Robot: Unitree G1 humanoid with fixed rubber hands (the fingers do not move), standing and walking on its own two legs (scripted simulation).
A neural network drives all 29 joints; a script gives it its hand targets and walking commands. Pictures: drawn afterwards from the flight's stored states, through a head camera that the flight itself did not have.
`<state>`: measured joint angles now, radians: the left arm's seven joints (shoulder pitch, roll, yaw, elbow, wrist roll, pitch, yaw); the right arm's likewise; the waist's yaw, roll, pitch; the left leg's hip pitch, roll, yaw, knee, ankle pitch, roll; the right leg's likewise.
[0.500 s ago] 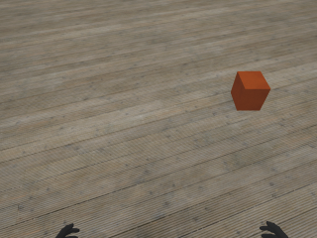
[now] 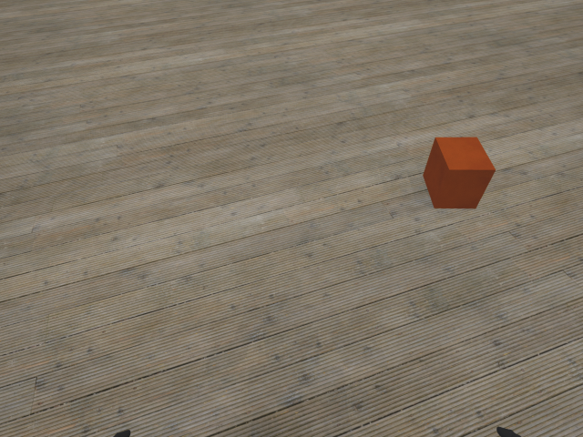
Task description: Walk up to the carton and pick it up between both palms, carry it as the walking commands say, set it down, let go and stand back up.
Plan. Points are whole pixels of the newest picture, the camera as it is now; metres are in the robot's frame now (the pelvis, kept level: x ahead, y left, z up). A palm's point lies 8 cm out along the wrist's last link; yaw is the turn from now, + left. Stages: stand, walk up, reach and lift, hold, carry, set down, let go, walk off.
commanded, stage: stand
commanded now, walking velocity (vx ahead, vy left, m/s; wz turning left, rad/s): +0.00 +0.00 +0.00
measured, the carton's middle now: (455, 172) +1.40 -0.75 -0.65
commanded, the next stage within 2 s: walk up in 1.46 s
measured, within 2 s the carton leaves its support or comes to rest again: neither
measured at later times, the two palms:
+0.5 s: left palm out of the picture +0.08 +0.30 -0.10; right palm out of the picture +0.10 -0.29 -0.10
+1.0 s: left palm out of the picture +0.08 +0.31 -0.10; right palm out of the picture +0.09 -0.29 -0.10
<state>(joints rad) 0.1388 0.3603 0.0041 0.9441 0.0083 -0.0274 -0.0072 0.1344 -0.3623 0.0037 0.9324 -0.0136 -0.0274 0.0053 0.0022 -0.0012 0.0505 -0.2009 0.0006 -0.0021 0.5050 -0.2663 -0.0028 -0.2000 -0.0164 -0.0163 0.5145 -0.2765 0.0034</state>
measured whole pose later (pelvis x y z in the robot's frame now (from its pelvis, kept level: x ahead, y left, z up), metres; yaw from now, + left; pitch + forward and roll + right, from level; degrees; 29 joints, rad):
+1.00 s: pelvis +0.00 +0.00 +0.01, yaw +0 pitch -2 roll +0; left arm 0.12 0.36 0.00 1.07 0.01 -0.02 0.00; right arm 0.11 -0.36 0.01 1.06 -0.01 -0.02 0.00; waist 0.01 0.00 0.05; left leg -0.11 0.00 0.00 0.34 -0.18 0.00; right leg -0.11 -0.02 -0.01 0.35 -0.19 0.01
